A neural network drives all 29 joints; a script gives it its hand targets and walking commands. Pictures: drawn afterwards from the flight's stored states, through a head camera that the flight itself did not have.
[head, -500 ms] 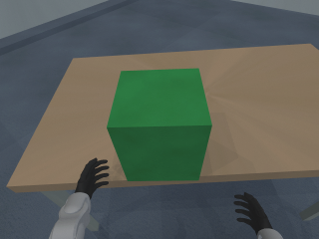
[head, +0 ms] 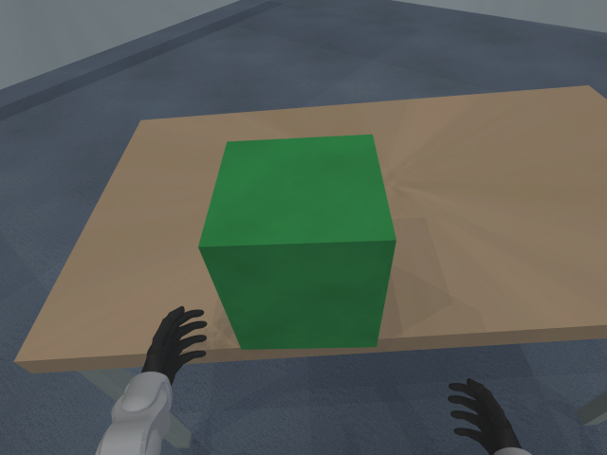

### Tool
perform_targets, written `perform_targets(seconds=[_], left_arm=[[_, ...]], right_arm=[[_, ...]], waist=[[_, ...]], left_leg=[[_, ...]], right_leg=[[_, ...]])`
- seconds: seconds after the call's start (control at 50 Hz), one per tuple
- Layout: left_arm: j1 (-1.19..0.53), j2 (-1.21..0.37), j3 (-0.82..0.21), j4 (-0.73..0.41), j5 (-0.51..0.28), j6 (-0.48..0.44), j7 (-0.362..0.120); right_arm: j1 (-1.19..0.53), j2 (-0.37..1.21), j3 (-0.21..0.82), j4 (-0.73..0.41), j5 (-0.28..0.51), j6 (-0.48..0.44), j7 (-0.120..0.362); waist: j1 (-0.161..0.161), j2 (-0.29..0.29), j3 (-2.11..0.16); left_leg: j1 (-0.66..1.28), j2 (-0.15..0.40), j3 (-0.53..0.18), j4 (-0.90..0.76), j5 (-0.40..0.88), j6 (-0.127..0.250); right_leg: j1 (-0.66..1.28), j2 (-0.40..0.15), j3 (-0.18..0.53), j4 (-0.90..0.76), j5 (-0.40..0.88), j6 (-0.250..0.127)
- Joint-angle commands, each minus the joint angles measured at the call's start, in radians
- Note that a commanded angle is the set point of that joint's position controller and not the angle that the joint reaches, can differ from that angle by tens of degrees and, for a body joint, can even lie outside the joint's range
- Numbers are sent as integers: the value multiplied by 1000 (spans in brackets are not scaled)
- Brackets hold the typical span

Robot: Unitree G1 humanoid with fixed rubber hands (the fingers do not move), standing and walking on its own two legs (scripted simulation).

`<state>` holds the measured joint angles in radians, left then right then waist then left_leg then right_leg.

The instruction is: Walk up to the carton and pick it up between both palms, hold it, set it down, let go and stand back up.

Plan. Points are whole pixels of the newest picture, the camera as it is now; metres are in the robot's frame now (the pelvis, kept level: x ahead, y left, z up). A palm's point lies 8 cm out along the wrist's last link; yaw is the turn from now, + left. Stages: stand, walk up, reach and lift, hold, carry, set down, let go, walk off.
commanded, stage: set down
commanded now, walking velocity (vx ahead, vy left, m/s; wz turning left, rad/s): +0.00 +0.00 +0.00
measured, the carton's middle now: (303, 247) +0.40 +0.03 +0.06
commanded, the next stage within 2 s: none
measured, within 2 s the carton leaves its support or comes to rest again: neither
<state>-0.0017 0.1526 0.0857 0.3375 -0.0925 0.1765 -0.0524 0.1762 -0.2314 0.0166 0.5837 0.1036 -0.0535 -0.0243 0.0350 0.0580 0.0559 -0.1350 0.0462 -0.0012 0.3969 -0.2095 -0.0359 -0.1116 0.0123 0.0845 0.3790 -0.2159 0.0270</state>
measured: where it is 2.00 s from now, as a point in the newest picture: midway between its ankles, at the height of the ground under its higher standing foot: outside the picture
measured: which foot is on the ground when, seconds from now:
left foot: down 0.00-1.00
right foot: down 0.00-1.00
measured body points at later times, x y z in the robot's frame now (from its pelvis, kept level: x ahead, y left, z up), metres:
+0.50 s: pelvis +0.00 +0.00 +0.00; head +0.00 -0.02 +0.45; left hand +0.26 +0.22 +0.00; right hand +0.19 -0.22 -0.09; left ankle +0.01 +0.14 -0.74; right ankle +0.00 -0.14 -0.74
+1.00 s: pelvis +0.00 +0.00 +0.00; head +0.00 -0.02 +0.45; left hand +0.26 +0.22 +0.00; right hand +0.19 -0.22 -0.09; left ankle +0.01 +0.14 -0.74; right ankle +0.00 -0.14 -0.74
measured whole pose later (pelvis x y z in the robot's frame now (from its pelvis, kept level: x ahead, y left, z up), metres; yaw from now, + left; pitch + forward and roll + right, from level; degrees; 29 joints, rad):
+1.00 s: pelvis +0.00 +0.00 +0.00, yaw +0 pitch -4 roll +0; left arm 0.00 0.15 0.08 0.35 -0.09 0.19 -0.05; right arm 0.18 -0.23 0.03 0.59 0.10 -0.03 -0.01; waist 0.03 0.06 0.06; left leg -0.11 0.05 0.00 0.40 -0.22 -0.04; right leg -0.09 0.01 0.08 0.38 -0.22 0.02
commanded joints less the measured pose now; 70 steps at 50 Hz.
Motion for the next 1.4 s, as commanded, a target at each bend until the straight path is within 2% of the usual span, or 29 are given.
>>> perform_targets(seconds=[0.0, 0.04, 0.06, 0.16, 0.26, 0.28, 0.3, 0.32, 0.44, 0.48, 0.52, 0.54, 0.6, 0.62, 0.7, 0.72, 0.74, 0.76, 0.84, 0.92, 1.06, 1.1, 1.12, 1.14, 1.16, 1.24, 1.26, 1.3, 1.38], left_arm=[[207, 6, -84, 286, 153, 122, -24], [240, 5, -85, 287, 146, 112, -32], [232, 17, -88, 272, 152, 119, -32], [224, 23, -77, 253, 152, 110, -27], [213, -9, -87, 289, 154, 134, -22], [218, 2, -103, 283, 153, 130, -22], [214, 0, -75, 278, 157, 131, -29], [210, -5, -97, 289, 159, 138, -29], [175, 15, -67, 239, 153, 149, -32], [191, 12, -79, 224, 155, 137, -24], [205, 23, -61, 276, 156, 143, -31], [197, 26, -74, 256, 156, 141, -39], [186, 1, -76, 248, 153, 144, -30], [187, 9, -74, 240, 152, 145, -36], [167, 9, -77, 220, 150, 141, -24], [172, 3, -75, 240, 158, 144, -26], [193, 10, -76, 258, 155, 143, -29], [165, -11, -89, 255, 158, 152, -28], [213, 11, -68, 259, 158, 157, -38], [184, 10, -75, 247, 152, 150, -26], [189, 11, -77, 252, 164, 152, -35], [191, 11, -67, 255, 157, 161, -38], [181, 16, -60, 237, 161, 146, -31], [171, -3, -76, 229, 147, 153, -31], [194, -5, -76, 224, 151, 150, -35], [165, -3, -67, 285, 161, 152, -36], [180, 5, -63, 218, 155, 144, -38], [188, 12, -66, 240, 154, 151, -40], [200, 12, -61, 231, 153, 144, -43]], right_arm=[[-83, -158, -28, -20, -94, -41, 19], [-58, -158, -23, -50, -88, -49, 15], [-74, -179, -29, -32, -84, -39, 19], [-59, -177, -40, -37, -101, -42, 12], [-106, -174, -31, -8, -70, -28, 29], [-78, -168, -23, -29, -82, -28, 27], [-91, -170, -27, -33, -80, -25, 20], [-82, -165, -11, -28, -75, -19, 28], [-99, -156, -18, -60, -93, -7, 15], [-104, -177, -33, -59, -90, -15, 27], [-92, -173, -13, -80, -100, -17, 17], [-89, -180, -14, -50, -95, -11, 11], [-115, -191, -45, -57, -88, -16, 22], [-102, -188, -27, -66, -84, -10, 21], [-119, -186, -30, -74, -96, -15, 30], [-118, -190, -38, -64, -97, -4, 33], [-101, -187, -23, -51, -87, -6, 32], [-116, -180, -13, -40, -83, 5, 28], [-93, -187, -33, -50, -88, -7, 16], [-118, -192, -28, -77, -84, -17, 24], [-90, -191, -14, -54, -77, -7, 16], [-106, -195, -21, -68, -87, -10, 21], [-104, -188, -28, -77, -88, -13, 17], [-118, -192, -40, -52, -85, -10, 19], [-105, -194, -29, -55, -94, -11, 20], [-114, -197, -13, -67, -82, -9, 18], [-96, -189, -8, -84, -88, -12, 13], [-92, -192, -16, -56, -80, -8, 13], [-79, -198, -23, -71, -91, -16, 2]], waist=[[-10, -140, 30], [-11, -178, 3], [-26, -174, 28], [3, -158, 4], [3, -140, 23], [-10, -173, 32], [7, -166, 40], [-10, -167, 24], [-3, -181, 38], [-2, -144, 19], [11, -202, 26], [-19, -204, 47], [-5, -150, 18], [-12, -186, 26], [2, -140, 1], [-6, -180, 46], [10, -170, 30], [-4, -139, 34], [-4, -186, 25], [0, -151, -3], [-13, -166, 43], [6, -182, 15], [5, -143, 16], [-6, -176, 41], [11, -169, 25], [-6, -182, 38], [-1, -174, 34], [6, -155, 8], [-3, -190, 21]], left_leg=[[151, -65, 90, -104, 106, 3], [163, -70, 89, -90, 123, 12], [169, -59, 83, -89, 145, 1], [166, -61, 75, -98, 135, 4], [178, -54, 68, -82, 103, 10], [172, -61, 81, -86, 86, 12], [160, -60, 76, -86, 93, 18], [179, -59, 83, -92, 94, 12], [170, -64, 92, -96, 44, 22], [151, -49, 85, -102, 100, 8], [178, -63, 92, -89, 100, 23], [200, -66, 90, -86, 112, 16], [192, -56, 74, -84, 103, 10], [192, -56, 80, -81, 113, 13], [190, -52, 82, -81, 111, 5], [163, -54, 80, -81, 68, 18], [167, -54, 81, -87, 89, 23], [190, -50, 93, -88, 103, 9], [190, -65, 86, -80, 129, 11], [202, -51, 84, -83, 130, 2], [205, -51, 79, -86, 140, 11], [199, -55, 88, -94, 112, 14], [197, -54, 83, -96, 117, 3], [192, -41, 74, -91, 112, 16], [208, -54, 85, -90, 135, 9], [214, -53, 80, -80, 116, 26], [213, -51, 90, -90, 159, 15], [215, -54, 86, -79, 165, 9], [210, -49, 85, -82, 163, 11]], right_leg=[[-4, 63, -138, -93, 71, -38], [-10, 63, -134, -86, 120, -30], [-11, 71, -151, -90, 118, -28], [28, 58, -135, -87, 114, -31], [-26, 59, -136, -85, 85, -48], [-24, 62, -140, -93, 68, -42], [5, 54, -130, -88, 88, -35], [-8, 65, -139, -86, 92, -44], [10, 49, -123, -99, 47, -38], [15, 58, -141, -78, 76, -38], [-2, 55, -131, -91, 113, -30], [0, 52, -125, -105, 136, -18], [-11, 52, -126, -81, 103, -36], [-1, 62, -131, -88, 112, -32], [10, 65, -140, -82, 101, -42], [-3, 52, -124, -90, 90, -34], [-4, 47, -127, -88, 122, -26], [15, 55, -124, -94, 103, -43], [12, 57, -125, -94, 144, -24], [0, 61, -133, -85, 114, -40], [2, 55, -116, -94, 150, -27], [3, 53, -127, -96, 124, -23], [15, 56, -130, -89, 118, -24], [0, 45, -117, -93, 129, -29], [10, 53, -123, -96, 135, -25], [10, 46, -118, -92, 164, -21], [31, 51, -118, -93, 198, -14], [19, 49, -108, -84, 206, -16], [33, 58, -122, -98, 171, -13]])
